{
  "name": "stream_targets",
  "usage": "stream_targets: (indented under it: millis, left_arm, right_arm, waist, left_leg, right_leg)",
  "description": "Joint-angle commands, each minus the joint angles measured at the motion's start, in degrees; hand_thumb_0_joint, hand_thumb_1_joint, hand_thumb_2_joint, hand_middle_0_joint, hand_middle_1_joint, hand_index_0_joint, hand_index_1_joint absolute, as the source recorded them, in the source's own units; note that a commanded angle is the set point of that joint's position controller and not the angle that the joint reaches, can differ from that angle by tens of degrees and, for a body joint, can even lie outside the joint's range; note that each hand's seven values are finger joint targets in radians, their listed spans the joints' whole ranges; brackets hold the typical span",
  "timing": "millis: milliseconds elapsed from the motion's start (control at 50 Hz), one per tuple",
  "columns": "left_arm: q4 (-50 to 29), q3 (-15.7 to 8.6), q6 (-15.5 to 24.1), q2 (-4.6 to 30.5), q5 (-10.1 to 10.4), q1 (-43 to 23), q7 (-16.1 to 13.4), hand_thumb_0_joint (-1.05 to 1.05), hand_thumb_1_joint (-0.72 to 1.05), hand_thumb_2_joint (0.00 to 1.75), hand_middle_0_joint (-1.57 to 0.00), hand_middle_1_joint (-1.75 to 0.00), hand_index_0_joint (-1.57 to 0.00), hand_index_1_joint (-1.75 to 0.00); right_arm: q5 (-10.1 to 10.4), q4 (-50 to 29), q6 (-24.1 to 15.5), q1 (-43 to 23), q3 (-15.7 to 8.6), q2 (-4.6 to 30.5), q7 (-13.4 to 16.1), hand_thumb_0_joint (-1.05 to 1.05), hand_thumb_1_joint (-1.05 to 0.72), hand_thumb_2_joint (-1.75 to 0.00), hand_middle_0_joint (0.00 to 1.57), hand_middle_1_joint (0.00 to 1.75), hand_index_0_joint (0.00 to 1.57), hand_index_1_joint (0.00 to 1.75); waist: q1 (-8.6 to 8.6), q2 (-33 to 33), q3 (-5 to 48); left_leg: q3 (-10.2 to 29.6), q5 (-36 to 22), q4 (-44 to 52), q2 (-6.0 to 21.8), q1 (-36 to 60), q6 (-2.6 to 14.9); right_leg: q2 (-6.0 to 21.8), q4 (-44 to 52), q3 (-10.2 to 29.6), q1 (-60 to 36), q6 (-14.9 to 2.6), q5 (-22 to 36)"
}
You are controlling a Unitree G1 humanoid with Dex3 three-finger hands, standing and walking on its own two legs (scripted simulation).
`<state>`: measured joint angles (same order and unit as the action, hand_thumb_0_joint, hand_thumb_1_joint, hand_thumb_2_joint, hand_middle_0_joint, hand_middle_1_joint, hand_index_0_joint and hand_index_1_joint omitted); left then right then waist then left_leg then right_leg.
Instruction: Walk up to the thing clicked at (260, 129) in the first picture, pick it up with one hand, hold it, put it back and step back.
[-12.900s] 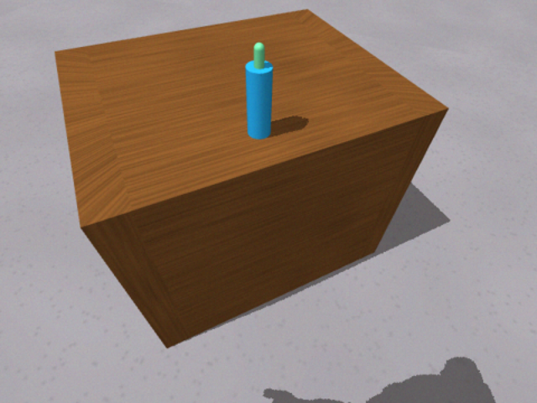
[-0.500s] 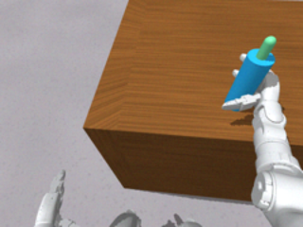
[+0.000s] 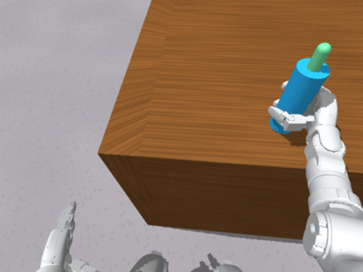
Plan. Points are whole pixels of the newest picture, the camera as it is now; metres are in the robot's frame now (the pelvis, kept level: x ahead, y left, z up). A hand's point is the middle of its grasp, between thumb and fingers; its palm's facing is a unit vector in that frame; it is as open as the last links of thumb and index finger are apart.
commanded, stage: settle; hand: right
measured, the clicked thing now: (299, 92) +0.46 -0.19 +0.14
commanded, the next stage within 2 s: lift in 0.76 s
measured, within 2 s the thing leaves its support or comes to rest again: leaves its support in 0.08 s
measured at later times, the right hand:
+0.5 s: hand (299, 87) +0.47 -0.19 +0.14, palm faces +0.09 +1.00 +0.02, open 8.5 cm
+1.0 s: hand (303, 79) +0.47 -0.18 +0.16, palm faces +0.09 +1.00 +0.01, open 8.5 cm
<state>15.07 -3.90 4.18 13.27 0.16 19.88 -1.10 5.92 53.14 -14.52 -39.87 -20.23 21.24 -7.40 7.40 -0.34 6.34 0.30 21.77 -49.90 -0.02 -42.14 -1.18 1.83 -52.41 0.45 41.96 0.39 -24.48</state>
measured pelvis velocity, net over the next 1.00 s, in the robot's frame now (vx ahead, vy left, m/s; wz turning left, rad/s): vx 0.01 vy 0.00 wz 0.00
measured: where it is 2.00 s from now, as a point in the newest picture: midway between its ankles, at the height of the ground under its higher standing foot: outside the picture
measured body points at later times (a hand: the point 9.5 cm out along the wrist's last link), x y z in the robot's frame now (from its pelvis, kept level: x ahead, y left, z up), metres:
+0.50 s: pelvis +0.01 +0.00 +0.02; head +0.06 -0.01 +0.47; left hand +0.16 +0.27 -0.03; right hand +0.46 -0.24 +0.14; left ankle +0.02 +0.13 -0.69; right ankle +0.01 -0.12 -0.69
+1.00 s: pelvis +0.01 +0.00 +0.03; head +0.05 +0.00 +0.48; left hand +0.16 +0.27 -0.03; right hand +0.46 -0.24 +0.17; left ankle +0.02 +0.13 -0.69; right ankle +0.01 -0.12 -0.69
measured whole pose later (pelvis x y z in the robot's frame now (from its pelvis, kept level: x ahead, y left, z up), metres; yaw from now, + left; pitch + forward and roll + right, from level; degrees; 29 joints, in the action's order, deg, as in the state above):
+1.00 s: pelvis +0.01 +0.00 +0.03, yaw +0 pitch +8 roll +0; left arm 23.4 -2.9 5.8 13.1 1.5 17.5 -2.7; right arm 7.6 51.3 -6.7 -42.5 -18.3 21.4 -7.5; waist 5.0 0.4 4.7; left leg 0.8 18.1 -39.1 0.3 -29.3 -1.0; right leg 1.5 -40.4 -0.3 28.4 0.5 -20.3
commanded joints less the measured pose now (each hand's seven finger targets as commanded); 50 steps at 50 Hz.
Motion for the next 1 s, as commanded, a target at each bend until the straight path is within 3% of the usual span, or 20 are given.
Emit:
stream_targets:
  millis: [0, 40, 100, 140, 160, 200, 240, 300, 320, 360, 420, 480, 540, 580, 660, 700, 760, 800, 840, 980]
  left_arm:
    - [-6.99, -3.00, 3.21, 7.39, 0.34, 0.28, -1.11, 0.00, -0.56, 0.06, -0.06, -0.06, -0.06, -0.06]
    - [-10.81, -4.33, 4.04, 9.39, 0.11, -4.77, -1.83, 0.00, -0.56, 0.06, -0.06, -0.06, -0.06, -0.06]
    - [-2.45, -0.85, 3.17, 5.19, 0.21, 0.35, -1.10, 0.00, -0.55, 0.06, -0.06, -0.06, -0.06, -0.06]
    - [-13.02, -5.09, 4.21, 11.05, 0.39, -8.09, -2.51, 0.00, -0.55, 0.05, -0.06, -0.06, -0.06, -0.06]
    - [-5.92, -5.23, 3.41, 10.62, -0.02, -1.79, -2.55, 0.00, -0.55, 0.06, -0.06, -0.06, -0.06, -0.06]
    - [0.64, -1.33, 2.83, 5.35, 0.50, 3.25, -1.13, 0.00, -0.54, 0.05, -0.06, -0.06, -0.06, -0.06]
    - [-12.28, -6.76, 4.19, 12.57, 0.81, -10.00, -2.69, 0.00, -0.56, 0.06, -0.06, -0.05, -0.06, -0.06]
    - [-4.14, -3.56, 3.50, 7.68, 1.04, -0.16, -1.60, 0.00, -0.54, 0.05, -0.05, -0.06, -0.06, -0.06]
    - [-2.11, -1.01, 3.58, 4.61, 1.26, -0.10, -1.31, 0.00, -0.55, 0.05, -0.06, -0.05, -0.05, -0.06]
    - [-9.93, -5.79, 4.34, 11.73, 1.07, -7.80, -2.65, 0.00, -0.55, 0.05, -0.05, -0.05, -0.05, -0.05]
    - [-1.67, -1.94, 3.93, 5.74, 1.15, -0.87, -1.49, 0.00, -0.54, 0.05, -0.05, -0.06, -0.06, -0.05]
    - [-5.90, -3.89, 4.39, 9.63, 0.88, -4.23, -2.19, 0.00, -0.54, 0.05, -0.05, -0.05, -0.05, -0.05]
    - [-1.94, -3.48, 4.34, 8.02, 0.99, -2.33, -1.83, 0.00, -0.54, 0.05, -0.05, -0.05, -0.05, -0.05]
    - [-3.80, -5.62, 4.58, 11.25, 1.12, -5.41, -2.34, 0.00, -0.55, 0.05, -0.05, -0.05, -0.05, -0.05]
    - [-3.48, -1.24, 4.65, 6.43, 1.36, -4.91, -1.95, 0.00, -0.55, 0.05, -0.05, -0.05, -0.05, -0.05]
    - [-2.83, -4.47, 4.56, 10.57, 1.14, -5.02, -2.63, 0.00, -0.55, 0.06, -0.05, -0.05, -0.05, -0.05]
    - [0.64, -2.29, 4.43, 6.76, 1.07, -2.44, -1.99, 0.00, -0.55, 0.05, -0.05, -0.05, -0.05, -0.05]
    - [-2.83, -4.67, 4.86, 10.55, 1.14, -6.16, -2.61, 0.00, -0.54, 0.05, -0.05, -0.05, -0.05, -0.05]
    - [-1.76, -1.21, 5.01, 6.43, 1.05, -5.71, -2.09, 0.00, -0.55, 0.05, -0.05, -0.05, -0.05, -0.05]
    - [0.51, -2.28, 5.05, 7.58, 1.35, -3.33, -2.62, 0.00, -0.53, 0.04, -0.05, -0.06, -0.05, -0.05]
  right_arm:
    - [1.99, -16.58, -4.01, -30.24, -1.36, 13.37, 0.21, 0.00, -0.33, -1.28, 1.30, 1.39, 1.33, 1.40]
    - [1.68, -23.72, -4.64, -36.56, -1.99, 16.72, 1.07, 0.00, -0.29, -1.29, 1.31, 1.41, 1.35, 1.41]
    - [1.96, -8.66, -1.89, -24.87, 2.12, 8.06, 0.65, 0.00, -0.24, -1.29, 1.29, 1.40, 1.33, 1.40]
    - [1.56, -28.75, -4.29, -40.21, -4.12, 21.21, 2.09, 0.00, -0.25, -1.27, 1.30, 1.39, 1.34, 1.40]
    - [0.96, -19.36, -2.69, -34.84, -2.79, 18.84, 2.21, 0.00, -0.23, -1.27, 1.30, 1.40, 1.34, 1.40]
    - [2.48, -2.86, 0.67, -19.65, 3.85, 3.69, -0.11, 0.00, -0.23, -1.29, 1.30, 1.41, 1.34, 1.41]
    - [1.77, -29.43, -2.84, -40.56, -4.98, 23.08, 1.64, 0.00, -0.26, -1.29, 1.31, 1.41, 1.35, 1.41]
    - [2.69, -9.63, 1.13, -26.21, 2.98, 6.46, -0.29, 0.00, -0.23, -1.31, 1.30, 1.43, 1.34, 1.43]
    - [2.72, -5.50, 1.31, -23.89, 2.75, 5.86, -0.54, 0.00, -0.22, -1.29, 1.29, 1.41, 1.33, 1.41]
    - [1.68, -23.10, -1.27, -38.43, -4.43, 22.34, 1.10, 0.00, -0.22, -1.28, 1.29, 1.41, 1.33, 1.41]
    - [2.88, -13.15, 0.96, -30.28, 2.26, 8.77, -0.10, 0.00, -0.23, -1.29, 1.28, 1.40, 1.32, 1.40]
    - [1.78, -18.35, 0.39, -33.59, -2.36, 18.07, 0.65, 0.00, -0.25, -1.30, 1.28, 1.41, 1.32, 1.41]
    - [2.64, -15.36, 1.92, -31.86, 1.37, 11.20, 0.07, 0.00, -0.24, -1.31, 1.27, 1.42, 1.31, 1.42]
    - [2.63, -21.53, 1.28, -36.08, -2.76, 18.42, 0.87, 0.00, -0.26, -1.32, 1.28, 1.42, 1.32, 1.42]
    - [2.92, -13.12, 2.63, -30.10, 1.76, 9.85, -0.09, 0.00, -0.29, -1.34, 1.28, 1.44, 1.32, 1.44]
    - [2.31, -16.67, 1.96, -33.13, -2.47, 18.00, 0.57, 0.00, -0.29, -1.35, 1.27, 1.44, 1.31, 1.44]
    - [2.80, -12.96, 2.71, -31.67, 0.85, 11.65, -0.27, 0.00, -0.32, -1.39, 1.29, 1.48, 1.33, 1.48]
    - [2.71, -18.98, 2.10, -36.36, -1.66, 17.53, 0.44, 0.00, -0.33, -1.38, 1.29, 1.47, 1.33, 1.47]
    - [2.65, -13.63, 2.75, -32.97, 0.78, 12.39, 0.04, 0.00, -0.31, -1.38, 1.28, 1.47, 1.32, 1.47]
    - [3.61, -19.82, 3.52, -32.35, 0.95, 12.58, -0.17, 0.00, -0.26, -1.30, 1.29, 1.42, 1.32, 1.42]
  waist:
    - [-1.23, 6.38, 24.23]
    - [-1.04, 7.37, 31.05]
    - [-1.04, 5.49, 16.99]
    - [-1.20, 6.29, 34.99]
    - [-1.19, 7.75, 28.40]
    - [-0.33, 1.99, 12.82]
    - [-2.01, 5.89, 34.46]
    - [-0.23, 1.52, 17.58]
    - [-0.46, -0.05, 14.63]
    - [-2.32, 5.07, 30.08]
    - [-1.56, 4.14, 16.48]
    - [-2.19, 5.18, 27.04]
    - [-1.54, 4.89, 21.17]
    - [-2.45, 4.82, 25.38]
    - [-2.28, 1.80, 19.71]
    - [-2.84, 3.75, 24.27]
    - [-2.18, 4.19, 18.90]
    - [-2.20, 3.62, 23.32]
    - [-1.88, 2.84, 20.20]
    - [-3.18, 4.52, 21.31]
  left_leg:
    - [-1.19, -16.99, 6.24, -1.25, 11.65, 1.77]
    - [-0.93, -18.56, 6.32, -1.09, 14.49, 1.58]
    - [-1.46, -14.48, 7.99, -1.28, 10.66, 1.85]
    - [-0.79, -21.18, 7.24, -1.06, 17.20, 1.47]
    - [-1.20, -20.17, 7.57, -1.23, 15.18, 1.71]
    - [-2.11, -16.33, 9.27, -1.45, 11.35, 1.55]
    - [-0.34, -23.19, 8.47, -0.52, 19.56, 1.18]
    - [-1.90, -19.74, 9.77, -1.20, 14.67, 1.24]
    - [-1.65, -19.05, 10.39, -1.08, 14.34, 1.09]
    - [-0.38, -21.74, 9.99, -0.43, 19.74, 1.03]
    - [-1.20, -17.23, 11.27, -0.96, 15.42, 1.43]
    - [-0.83, -22.22, 10.61, -0.81, 19.00, 1.24]
    - [-1.24, -22.36, 11.41, -0.93, 17.20, 1.29]
    - [-0.97, -23.14, 11.63, -0.83, 19.21, 1.31]
    - [-1.32, -20.34, 12.93, -0.94, 18.99, 1.18]
    - [-0.99, -22.29, 12.68, -0.76, 20.85, 1.24]
    - [-1.32, -20.99, 13.35, -1.02, 19.11, 1.35]
    - [-0.71, -21.03, 13.83, -0.72, 21.11, 1.17]
    - [-1.23, -20.50, 14.03, -0.89, 20.71, 1.11]
    - [-1.24, -22.93, 14.75, -0.68, 22.54, 1.12]
  right_leg:
    - [-1.26, 7.69, 0.06, -16.81, -0.88, 18.67]
    - [-1.23, 7.53, -0.25, -20.48, -0.93, 19.11]
    - [-1.38, 9.57, -0.09, -15.56, -0.89, 16.28]
    - [-0.99, 8.56, -0.21, -23.41, -0.88, 22.25]
    - [-1.25, 8.96, -0.57, -22.44, -0.81, 21.61]
    - [-1.29, 10.86, 0.05, -15.86, -0.95, 18.55]
    - [-1.20, 9.56, -0.68, -23.84, -1.12, 23.46]
    - [-1.30, 11.36, -0.15, -19.68, -1.09, 20.83]
    - [-1.35, 11.65, -0.42, -17.32, -1.35, 19.89]
    - [-1.49, 11.18, -0.98, -23.93, -1.26, 21.86]
    - [-1.35, 13.41, -0.63, -19.66, -0.86, 17.63]
    - [-1.33, 12.41, -0.85, -24.88, -0.86, 23.73]
    - [-1.27, 12.83, -0.76, -24.44, -0.78, 24.83]
    - [-1.08, 13.04, -0.71, -25.60, -0.78, 25.31]
    - [-1.22, 14.33, -0.84, -23.45, -1.00, 21.60]
    - [-1.25, 14.46, -1.00, -25.40, -0.89, 23.66]
    - [-1.12, 15.14, -0.85, -24.38, -0.69, 23.40]
    - [-1.31, 15.41, -1.22, -25.41, -1.11, 21.34]
    - [-1.23, 15.67, -1.01, -24.31, -1.05, 20.80]
    - [-1.58, 16.47, -1.38, -27.40, -0.96, 23.36]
